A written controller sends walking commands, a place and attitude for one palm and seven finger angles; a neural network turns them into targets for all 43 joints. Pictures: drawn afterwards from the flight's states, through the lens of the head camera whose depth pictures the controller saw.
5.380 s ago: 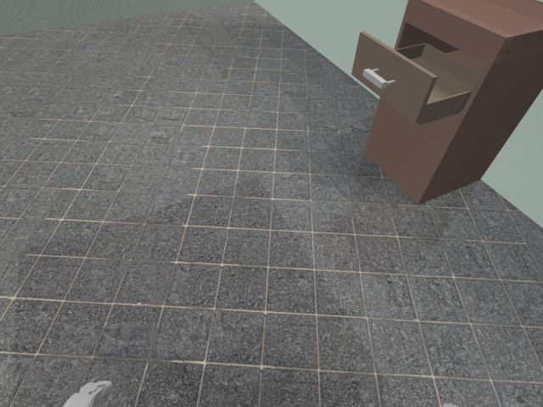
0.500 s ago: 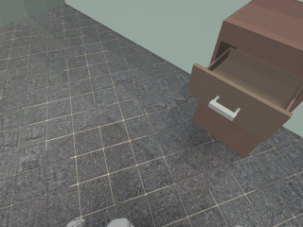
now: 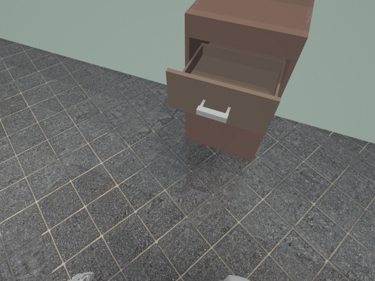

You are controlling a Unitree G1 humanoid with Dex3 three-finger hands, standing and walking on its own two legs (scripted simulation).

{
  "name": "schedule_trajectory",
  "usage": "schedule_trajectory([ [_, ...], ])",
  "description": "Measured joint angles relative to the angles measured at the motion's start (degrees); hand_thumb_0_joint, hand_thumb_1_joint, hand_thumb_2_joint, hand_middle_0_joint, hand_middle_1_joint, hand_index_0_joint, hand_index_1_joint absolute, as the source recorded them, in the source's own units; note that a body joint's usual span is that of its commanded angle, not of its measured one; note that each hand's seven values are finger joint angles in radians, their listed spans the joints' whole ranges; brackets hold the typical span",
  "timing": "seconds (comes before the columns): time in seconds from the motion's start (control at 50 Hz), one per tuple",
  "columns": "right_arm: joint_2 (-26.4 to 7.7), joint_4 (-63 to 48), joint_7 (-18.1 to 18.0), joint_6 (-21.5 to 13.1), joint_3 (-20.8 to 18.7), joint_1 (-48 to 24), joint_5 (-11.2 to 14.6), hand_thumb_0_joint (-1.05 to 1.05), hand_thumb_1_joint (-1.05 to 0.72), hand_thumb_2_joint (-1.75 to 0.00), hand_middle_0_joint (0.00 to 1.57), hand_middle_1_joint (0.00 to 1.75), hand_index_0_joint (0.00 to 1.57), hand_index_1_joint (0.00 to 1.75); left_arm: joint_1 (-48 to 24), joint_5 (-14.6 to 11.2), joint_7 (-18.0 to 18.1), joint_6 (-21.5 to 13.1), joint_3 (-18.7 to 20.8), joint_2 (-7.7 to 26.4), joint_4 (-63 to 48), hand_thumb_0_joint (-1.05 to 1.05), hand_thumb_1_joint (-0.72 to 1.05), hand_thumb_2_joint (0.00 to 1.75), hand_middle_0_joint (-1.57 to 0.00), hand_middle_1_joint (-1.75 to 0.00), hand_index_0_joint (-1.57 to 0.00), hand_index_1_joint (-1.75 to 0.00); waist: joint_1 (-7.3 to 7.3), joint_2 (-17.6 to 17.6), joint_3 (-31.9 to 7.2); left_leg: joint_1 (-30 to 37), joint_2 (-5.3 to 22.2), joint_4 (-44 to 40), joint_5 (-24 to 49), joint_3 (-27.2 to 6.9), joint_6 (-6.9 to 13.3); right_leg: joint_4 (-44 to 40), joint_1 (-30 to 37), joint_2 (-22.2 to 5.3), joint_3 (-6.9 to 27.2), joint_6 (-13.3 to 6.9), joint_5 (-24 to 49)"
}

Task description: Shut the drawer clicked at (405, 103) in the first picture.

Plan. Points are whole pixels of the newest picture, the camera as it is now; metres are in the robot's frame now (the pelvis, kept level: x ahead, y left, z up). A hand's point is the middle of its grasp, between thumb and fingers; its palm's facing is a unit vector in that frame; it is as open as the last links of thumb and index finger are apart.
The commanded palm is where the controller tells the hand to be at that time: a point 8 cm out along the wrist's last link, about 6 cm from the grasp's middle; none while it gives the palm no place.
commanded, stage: turn to face it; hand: left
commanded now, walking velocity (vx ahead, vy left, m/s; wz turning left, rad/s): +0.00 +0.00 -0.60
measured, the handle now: (214, 110) +0.68 -0.06 -0.13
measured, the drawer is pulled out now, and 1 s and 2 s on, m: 0.24 0.24 0.24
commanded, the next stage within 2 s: take the last steps up to it in 0.58 s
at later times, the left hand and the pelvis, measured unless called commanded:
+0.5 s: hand out of the picture +0.12 +0.17 -0.16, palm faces -0.18 -0.96 -0.23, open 7.4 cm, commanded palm none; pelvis +0.00 -0.01 +0.00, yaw -13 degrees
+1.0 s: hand (135, 277) +0.15 +0.14 -0.16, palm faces -0.40 -0.90 -0.19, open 7.4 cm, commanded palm none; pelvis +0.01 -0.01 +0.01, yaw -22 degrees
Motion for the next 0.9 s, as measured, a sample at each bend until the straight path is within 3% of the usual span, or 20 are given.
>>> schedule_trajectory([
  [0.04,-1.04,0.38,0.22,0.21,-0.47,0.81,0.11,0.0,-0.91,-0.9,0.2,0.3,0.2,0.3,-0.55,-0.02,-0.01,-0.88,-0.49,-0.45,-0.7,0.01,0.91,0.9,-0.2,-0.29,-0.2,-0.3,-0.42,0.96,-0.17,-1.2,1.43,3.38,-1.65,1.15,-1.06,-7.91,3.33,0.61,-1.09,-1.17,4.63],
  [0.06,-1.6,0.48,0.35,0.44,-0.66,1.39,0.32,0.0,-0.91,-0.9,0.2,0.3,0.2,0.3,-0.7,0.12,0.12,-1.7,-0.79,-0.51,-1.11,0.01,0.91,0.9,-0.2,-0.29,-0.2,-0.3,-0.51,1.34,-0.51,-2.79,2.27,6.68,-2.78,0.88,-1.73,-10.93,4.42,1.02,-1.19,-3.37,6.46],
  [0.1,-3.05,1.1,0.13,1.88,-0.97,0.97,0.51,0.01,-0.91,-0.9,0.2,0.3,0.2,0.3,-1.42,-0.07,0.84,-2.95,-1.39,-1.46,-1.44,0.0,0.91,0.9,-0.2,-0.29,-0.2,-0.3,-0.91,3.04,0.05,-7.75,1.81,17.67,-9.8,-5.42,-3.03,-8.74,3.1,2.27,-0.88,-5.38,5.42],
  [0.14,-3.73,1.49,-0.26,2.96,-1.11,0.55,0.58,0.01,-0.91,-0.9,0.2,0.3,0.2,0.3,-1.3,-0.31,1.51,-3.44,-1.72,-2.16,-1.79,0.0,0.91,0.9,-0.2,-0.29,-0.2,-0.3,-1.06,3.31,0.05,-12.07,-0.17,26.79,-10.87,-10.47,-3.61,-9.65,3.44,2.73,-0.11,-5.68,5.67],
  [0.22,-3.68,1.18,-0.14,3.01,-1.03,-0.74,0.34,0.01,-0.91,-0.9,0.2,0.3,0.19,0.3,-0.26,-0.42,2.01,-3.29,-2.06,-2.37,-1.63,0.0,0.9,0.9,-0.21,-0.3,-0.21,-0.3,-0.87,2.01,-0.75,-16.78,-1.73,32.44,-5.13,-14.35,-4.91,-14.6,4.8,3.47,2.48,-5.86,8.99],
  [0.34,-3.16,0.24,-0.12,2.35,-0.77,-2.26,0.31,0.01,-0.91,-0.9,0.2,0.3,0.19,0.3,1.0,-0.26,1.66,-3.37,-2.36,-2.42,-0.65,0.0,0.9,0.9,-0.21,-0.3,-0.21,-0.3,-0.4,0.94,-1.93,-16.77,-2.94,27.45,-2.37,-16.71,-5.64,-17.74,5.28,4.98,5.27,-6.06,11.35],
  [0.44,-2.41,0.18,-0.34,2.08,-0.3,-3.41,0.67,0.01,-0.91,-0.9,0.2,0.3,0.19,0.3,2.05,0.07,1.72,-3.07,-2.19,-2.29,-0.03,0.0,0.9,0.9,-0.21,-0.3,-0.21,-0.3,0.74,0.17,-2.56,-12.93,-4.8,19.03,-4.53,-16.46,-5.0,-17.76,4.74,6.28,7.12,-5.48,11.88],
  [0.5,-1.51,-0.1,-0.57,1.4,0.18,-3.66,1.03,0.01,-0.91,-0.9,0.2,0.3,0.19,0.3,2.53,0.13,1.94,-2.62,-1.82,-1.7,0.51,0.0,0.9,0.9,-0.21,-0.3,-0.21,-0.3,1.32,-0.95,-2.92,-8.75,-6.32,10.31,-3.85,-15.87,-4.08,-16.86,3.94,6.77,8.23,-4.62,11.78],
  [0.54,-0.99,-0.43,-0.73,0.5,0.61,-3.27,1.18,0.01,-0.91,-0.9,0.2,0.3,0.2,0.3,2.91,-0.2,2.04,-2.19,-1.54,-1.17,0.89,0.0,0.9,0.9,-0.21,-0.3,-0.21,-0.3,1.27,-1.48,-3.35,-4.7,-6.78,1.56,0.93,-15.32,-3.01,-15.02,2.87,7.33,8.73,-3.72,11.06],
  [0.58,0.23,-0.42,-0.74,0.0,1.16,-2.92,0.82,0.0,-0.91,-0.9,0.2,0.3,0.2,0.3,2.81,-0.5,2.08,-1.52,-1.02,-0.22,1.46,0.0,0.9,0.9,-0.21,-0.3,-0.21,-0.3,1.42,-3.54,-3.18,-4.28,-7.54,1.22,1.35,-13.9,0.34,-9.22,0.69,6.88,9.37,-3.49,5.57],
  [0.62,1.02,-0.48,-0.68,0.07,1.84,-2.29,0.39,0.0,-0.91,-0.9,0.2,0.3,0.2,0.3,3.1,-0.21,1.96,-0.96,-0.59,0.22,1.95,0.0,0.9,0.9,-0.21,-0.3,-0.21,-0.3,1.61,-4.07,-3.24,-3.46,-7.08,0.42,1.09,-12.6,2.19,0.97,-2.48,6.86,8.46,-2.74,0.45],
  [0.7,2.24,0.13,-1.13,-0.04,2.49,-1.03,0.13,0.0,-0.91,-0.9,0.2,0.3,0.2,0.3,3.66,0.24,1.39,-0.87,-0.11,0.69,2.71,0.0,0.91,0.9,-0.2,-0.29,-0.2,-0.3,1.49,-3.96,-3.3,-1.5,-6.44,-4.08,3.25,-10.94,2.77,14.38,-5.86,4.93,6.95,-1.4,1.82],
  [0.8,3.12,1.77,-1.18,-1.3,2.37,1.09,0.03,0.0,-0.91,-0.9,0.2,0.3,0.2,0.3,4.64,0.35,1.21,-1.16,-0.46,0.25,4.26,0.0,0.91,0.9,-0.2,-0.29,-0.2,-0.3,0.86,-3.22,-3.83,-0.13,-6.12,-7.48,4.69,-9.05,2.93,13.07,-3.67,2.17,5.74,-0.71,2.86],
  [0.9,2.41,4.17,-0.73,-2.28,1.54,4.77,-0.35,0.0,-0.92,-0.9,0.2,0.3,0.2,0.3,4.32,0.55,0.56,-1.29,-1.36,-1.22,6.08,0.01,0.91,0.9,-0.2,-0.29,-0.2,-0.3,-1.09,-1.68,-4.71,1.27,-5.45,-8.92,4.65,-7.69,2.39,3.82,0.34,0.54,2.66,-1.39,0.32],
])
